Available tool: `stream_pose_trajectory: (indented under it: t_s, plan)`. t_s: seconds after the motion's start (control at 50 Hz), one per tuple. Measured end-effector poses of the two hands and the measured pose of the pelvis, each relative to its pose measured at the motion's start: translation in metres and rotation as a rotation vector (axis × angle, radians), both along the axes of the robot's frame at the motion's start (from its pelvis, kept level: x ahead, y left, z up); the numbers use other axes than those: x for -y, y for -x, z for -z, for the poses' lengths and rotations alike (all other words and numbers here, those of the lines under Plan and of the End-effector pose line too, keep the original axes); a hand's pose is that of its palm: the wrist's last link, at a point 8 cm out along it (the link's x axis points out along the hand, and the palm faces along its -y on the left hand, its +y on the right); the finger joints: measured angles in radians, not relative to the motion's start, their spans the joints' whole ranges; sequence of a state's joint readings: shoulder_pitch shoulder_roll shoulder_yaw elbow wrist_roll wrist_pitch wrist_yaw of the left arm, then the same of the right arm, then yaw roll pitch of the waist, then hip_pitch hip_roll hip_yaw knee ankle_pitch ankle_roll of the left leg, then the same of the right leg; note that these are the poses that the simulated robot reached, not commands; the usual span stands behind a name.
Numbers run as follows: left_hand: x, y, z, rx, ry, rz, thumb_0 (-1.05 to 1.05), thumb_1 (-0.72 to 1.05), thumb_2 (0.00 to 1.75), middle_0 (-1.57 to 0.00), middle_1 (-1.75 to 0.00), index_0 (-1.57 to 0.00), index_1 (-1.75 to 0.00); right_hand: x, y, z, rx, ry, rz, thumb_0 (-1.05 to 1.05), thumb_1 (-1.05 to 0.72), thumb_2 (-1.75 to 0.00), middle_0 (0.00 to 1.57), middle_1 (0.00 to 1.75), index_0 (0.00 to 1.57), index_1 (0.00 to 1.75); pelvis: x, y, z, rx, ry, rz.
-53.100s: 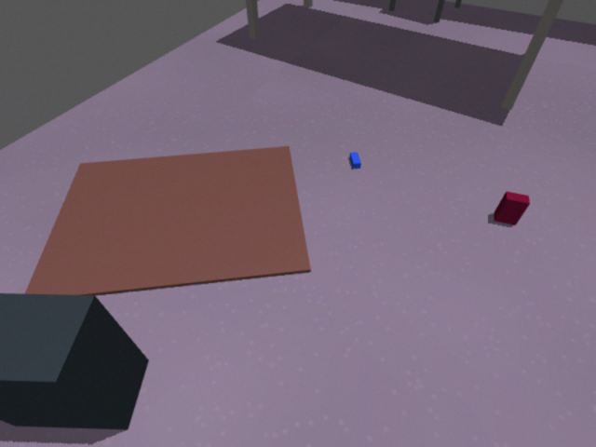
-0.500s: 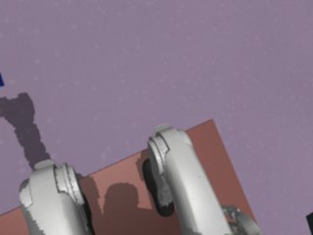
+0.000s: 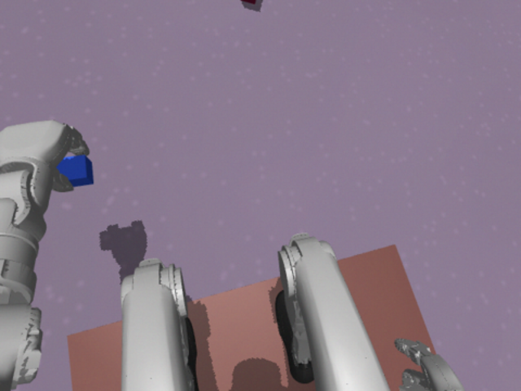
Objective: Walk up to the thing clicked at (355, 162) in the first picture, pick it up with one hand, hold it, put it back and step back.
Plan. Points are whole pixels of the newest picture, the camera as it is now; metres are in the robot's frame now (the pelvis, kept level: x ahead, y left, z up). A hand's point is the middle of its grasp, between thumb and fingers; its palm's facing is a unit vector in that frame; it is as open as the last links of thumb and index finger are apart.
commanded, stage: lift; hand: left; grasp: from above
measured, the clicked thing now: (59, 173) +0.48 +0.28 -0.15
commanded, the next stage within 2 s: hold in 1.10 s
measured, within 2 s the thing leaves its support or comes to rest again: neither
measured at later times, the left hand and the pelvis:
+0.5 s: hand out of the picture +0.37 +0.25 +0.11, palm faces -0.46 -0.12 -0.88, open 6.9 cm; pelvis +0.02 -0.01 +0.18, yaw +3 degrees
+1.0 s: hand out of the picture +0.37 +0.23 +0.22, palm faces -0.45 -0.12 -0.89, open 6.9 cm; pelvis +0.06 -0.01 +0.30, yaw +4 degrees
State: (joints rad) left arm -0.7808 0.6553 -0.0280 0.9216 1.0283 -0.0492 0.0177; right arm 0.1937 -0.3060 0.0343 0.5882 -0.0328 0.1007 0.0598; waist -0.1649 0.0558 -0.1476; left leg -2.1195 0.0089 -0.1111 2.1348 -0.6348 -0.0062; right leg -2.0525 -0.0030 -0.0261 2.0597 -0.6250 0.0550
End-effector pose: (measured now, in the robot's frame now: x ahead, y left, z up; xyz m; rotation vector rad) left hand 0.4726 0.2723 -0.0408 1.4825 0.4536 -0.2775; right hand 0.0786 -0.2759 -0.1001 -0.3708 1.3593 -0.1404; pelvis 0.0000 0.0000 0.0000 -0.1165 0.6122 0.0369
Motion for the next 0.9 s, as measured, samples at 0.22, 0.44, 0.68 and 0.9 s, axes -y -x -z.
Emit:
stream_pose_trajectory:
  t_s: [0.22, 0.44, 0.68, 0.9]
  plan:
    - [0.004, 0.039, -0.091, 0.011, 0.021, -0.005, 0.00, 0.52, 0.00, -0.93, -0.22, -0.98, -0.14, -0.018, -0.040, -0.060, 0.139, -0.047, 0.016, 0.01, -0.90, -0.90, 0.20, 0.30, 0.20, 0.30, 0.000, -0.005, -0.071, 0.055, -0.027, -0.015]
    - [0.015, 0.085, -0.187, -0.006, 0.032, -0.026, 0.00, 0.52, 0.00, -0.93, -0.22, -0.99, -0.14, -0.021, -0.055, -0.147, 0.242, -0.078, 0.053, 0.01, -0.90, -0.90, 0.20, 0.30, 0.20, 0.30, 0.004, -0.015, -0.160, 0.167, -0.062, -0.021]
    - [0.027, 0.108, -0.260, 0.009, 0.021, -0.032, 0.00, 0.52, 0.00, -0.93, -0.22, -0.99, -0.15, -0.011, -0.066, -0.227, 0.323, -0.056, 0.067, 0.01, -0.90, -0.90, 0.20, 0.30, 0.20, 0.30, 0.009, -0.032, -0.235, 0.294, -0.087, -0.029]
    - [0.038, 0.100, -0.306, -0.001, 0.010, -0.048, 0.00, 0.50, 0.02, -0.93, -0.24, -0.98, -0.17, -0.007, -0.070, -0.271, 0.334, -0.057, 0.096, 0.01, -0.90, -0.90, 0.20, 0.30, 0.20, 0.30, 0.009, -0.050, -0.282, 0.371, -0.102, -0.023]
